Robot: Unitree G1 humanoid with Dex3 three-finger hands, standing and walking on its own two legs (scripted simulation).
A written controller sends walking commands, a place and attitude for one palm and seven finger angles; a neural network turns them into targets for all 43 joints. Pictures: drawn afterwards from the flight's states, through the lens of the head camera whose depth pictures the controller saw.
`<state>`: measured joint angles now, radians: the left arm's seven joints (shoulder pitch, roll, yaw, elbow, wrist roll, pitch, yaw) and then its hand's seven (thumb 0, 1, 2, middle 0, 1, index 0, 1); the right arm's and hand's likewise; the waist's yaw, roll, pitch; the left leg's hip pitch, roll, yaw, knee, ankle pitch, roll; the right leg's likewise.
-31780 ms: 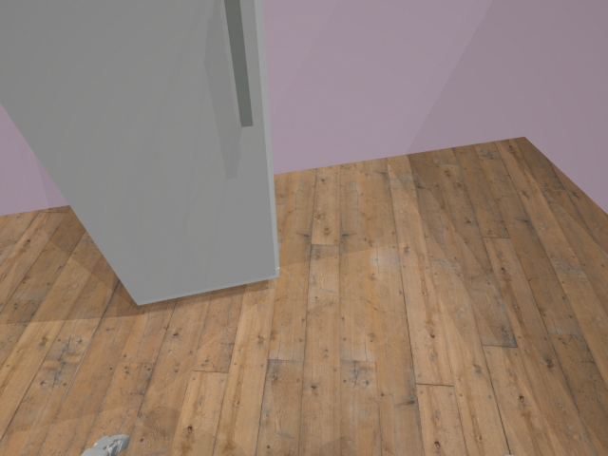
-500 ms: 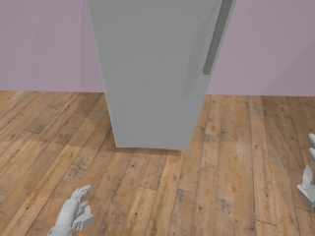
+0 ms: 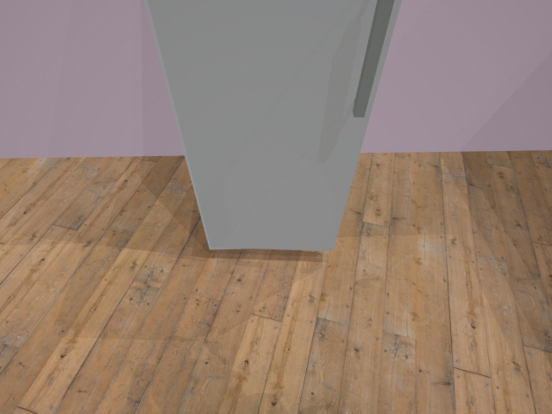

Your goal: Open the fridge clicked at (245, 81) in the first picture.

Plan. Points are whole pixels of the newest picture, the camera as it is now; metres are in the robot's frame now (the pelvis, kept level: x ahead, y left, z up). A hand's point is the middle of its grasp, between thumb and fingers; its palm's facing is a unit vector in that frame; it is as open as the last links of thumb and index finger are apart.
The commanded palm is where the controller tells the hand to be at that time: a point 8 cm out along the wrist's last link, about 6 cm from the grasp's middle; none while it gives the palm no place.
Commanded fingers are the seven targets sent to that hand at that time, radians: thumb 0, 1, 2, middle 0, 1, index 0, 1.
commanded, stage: let the arm hang, fingers relaxed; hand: right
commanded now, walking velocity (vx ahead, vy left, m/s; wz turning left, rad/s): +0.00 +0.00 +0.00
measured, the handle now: (372, 43) +0.77 -0.14 +0.16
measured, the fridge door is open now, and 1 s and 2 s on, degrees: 4 4 4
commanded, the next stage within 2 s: look to check the result in 0.54 s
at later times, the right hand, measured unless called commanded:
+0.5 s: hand out of the picture +0.03 -0.17 -0.17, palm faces -0.01 +0.98 -0.19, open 7.3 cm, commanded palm none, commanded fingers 0.00 -0.90 -0.90 0.20 0.30 0.20 0.30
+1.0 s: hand out of the picture +0.05 -0.18 -0.17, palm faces +0.00 +0.97 -0.23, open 7.3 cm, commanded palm none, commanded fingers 0.00 -0.90 -0.90 0.20 0.30 0.20 0.30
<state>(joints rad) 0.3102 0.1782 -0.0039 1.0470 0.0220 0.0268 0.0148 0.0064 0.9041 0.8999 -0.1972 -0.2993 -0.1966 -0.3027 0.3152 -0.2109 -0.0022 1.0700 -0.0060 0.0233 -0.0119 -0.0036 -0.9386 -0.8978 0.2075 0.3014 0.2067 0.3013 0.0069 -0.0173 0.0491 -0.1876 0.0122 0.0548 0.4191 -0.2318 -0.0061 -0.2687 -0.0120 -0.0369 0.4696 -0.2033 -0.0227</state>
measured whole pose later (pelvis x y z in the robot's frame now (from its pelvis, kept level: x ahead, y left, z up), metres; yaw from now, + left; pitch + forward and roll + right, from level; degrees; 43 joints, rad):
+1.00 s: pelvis +0.02 +0.01 +0.00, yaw +1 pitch -1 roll +0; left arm 0.20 0.20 0.01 1.12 0.02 0.00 0.03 0.00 0.90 0.90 -0.20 -0.30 -0.20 -0.30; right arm 0.20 -0.19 -0.01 1.14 -0.01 -0.01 -0.02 0.00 -0.91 -0.90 0.20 0.30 0.20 0.30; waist 0.01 -0.01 0.05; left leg -0.13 0.01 0.04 0.38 -0.24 0.00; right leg -0.18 -0.01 -0.05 0.39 -0.19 -0.01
